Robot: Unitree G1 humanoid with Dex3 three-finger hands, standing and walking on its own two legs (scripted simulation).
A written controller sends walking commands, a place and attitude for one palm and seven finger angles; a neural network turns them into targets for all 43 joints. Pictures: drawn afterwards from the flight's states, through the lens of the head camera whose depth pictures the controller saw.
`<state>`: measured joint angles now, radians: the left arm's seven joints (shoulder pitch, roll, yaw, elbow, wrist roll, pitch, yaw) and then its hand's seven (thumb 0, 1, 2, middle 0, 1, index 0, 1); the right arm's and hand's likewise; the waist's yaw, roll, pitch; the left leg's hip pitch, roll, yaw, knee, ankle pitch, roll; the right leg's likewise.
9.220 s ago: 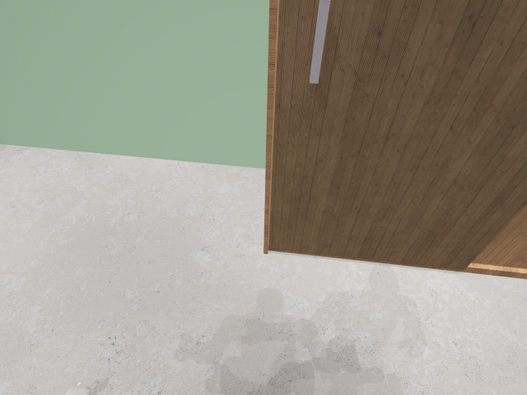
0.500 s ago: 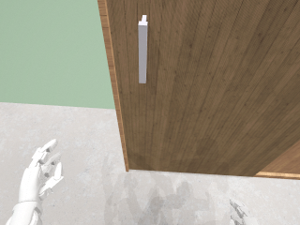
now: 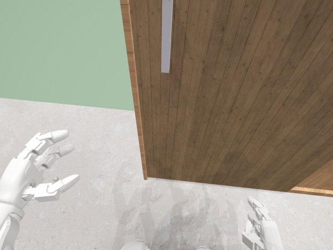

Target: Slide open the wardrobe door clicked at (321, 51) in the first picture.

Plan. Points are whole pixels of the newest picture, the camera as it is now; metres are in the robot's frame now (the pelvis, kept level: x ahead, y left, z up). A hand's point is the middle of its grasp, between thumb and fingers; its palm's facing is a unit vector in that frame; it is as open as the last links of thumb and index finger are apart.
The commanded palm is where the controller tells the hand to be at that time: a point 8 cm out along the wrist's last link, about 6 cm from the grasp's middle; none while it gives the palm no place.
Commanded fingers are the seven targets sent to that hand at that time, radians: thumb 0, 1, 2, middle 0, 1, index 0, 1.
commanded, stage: raise the hand with hooked fingers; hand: left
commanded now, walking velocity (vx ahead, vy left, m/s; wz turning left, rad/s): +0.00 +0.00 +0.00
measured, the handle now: (167, 34) +0.55 +0.06 +0.23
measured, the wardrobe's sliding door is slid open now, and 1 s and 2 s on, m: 0.00 0.00 0.00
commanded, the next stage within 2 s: move the hooked fingers beside the handle in 1.38 s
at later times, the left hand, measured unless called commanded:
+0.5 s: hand (22, 129) +0.27 +0.28 +0.19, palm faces +0.10 -0.99 -0.09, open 13.3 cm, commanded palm +0.24 +0.32 +0.19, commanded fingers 0.00 -0.50 0.30 -0.30 -1.20 -0.30 -1.20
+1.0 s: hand (16, 83) +0.32 +0.28 +0.25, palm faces +0.07 -0.99 -0.08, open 14.0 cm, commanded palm +0.27 +0.33 +0.26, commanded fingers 0.00 -0.50 0.30 -0.30 -1.20 -0.30 -1.20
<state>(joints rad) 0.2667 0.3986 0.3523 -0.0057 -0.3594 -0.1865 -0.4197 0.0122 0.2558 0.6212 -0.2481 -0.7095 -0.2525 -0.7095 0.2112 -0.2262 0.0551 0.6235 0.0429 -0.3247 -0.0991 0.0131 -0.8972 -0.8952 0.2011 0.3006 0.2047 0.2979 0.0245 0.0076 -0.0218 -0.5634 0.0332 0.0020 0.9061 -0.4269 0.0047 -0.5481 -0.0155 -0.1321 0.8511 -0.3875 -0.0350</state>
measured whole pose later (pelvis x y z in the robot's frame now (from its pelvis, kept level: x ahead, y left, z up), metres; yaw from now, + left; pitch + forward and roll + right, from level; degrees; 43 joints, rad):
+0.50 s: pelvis +0.03 +0.01 +0.03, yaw +0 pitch -2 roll -1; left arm 0.07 0.44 0.42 -0.03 -0.37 0.03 -0.37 0.00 -0.33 0.37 -0.29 -1.08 -0.29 -1.08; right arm 0.20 -0.25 0.07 0.66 0.07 -0.32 -0.12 0.01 -0.90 -0.90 0.20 0.30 0.20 0.30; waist 0.07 0.02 0.00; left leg -0.25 0.01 0.02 0.62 -0.34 0.02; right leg -0.23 -0.01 -0.12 0.57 -0.30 -0.01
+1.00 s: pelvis +0.03 +0.01 +0.04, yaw +0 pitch -3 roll -1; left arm -0.22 0.53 0.45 0.07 -0.34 0.37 -0.40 -0.01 -0.50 0.30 -0.30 -1.20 -0.31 -1.20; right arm 0.15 -0.27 0.09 0.64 0.10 -0.18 -0.11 0.01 -0.90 -0.90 0.20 0.30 0.20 0.30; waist 0.07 0.05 -0.01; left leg -0.15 0.01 0.03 0.49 -0.28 0.02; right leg -0.15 -0.01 -0.11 0.45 -0.24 -0.02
